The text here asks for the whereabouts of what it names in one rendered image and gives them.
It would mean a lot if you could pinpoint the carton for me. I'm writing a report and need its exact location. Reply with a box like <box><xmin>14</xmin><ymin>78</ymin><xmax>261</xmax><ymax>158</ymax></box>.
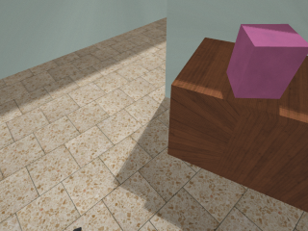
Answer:
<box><xmin>226</xmin><ymin>24</ymin><xmax>308</xmax><ymax>99</ymax></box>

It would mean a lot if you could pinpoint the pedestal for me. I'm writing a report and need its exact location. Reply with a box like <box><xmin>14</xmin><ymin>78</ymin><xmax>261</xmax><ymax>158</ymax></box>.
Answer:
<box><xmin>167</xmin><ymin>38</ymin><xmax>308</xmax><ymax>213</ymax></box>

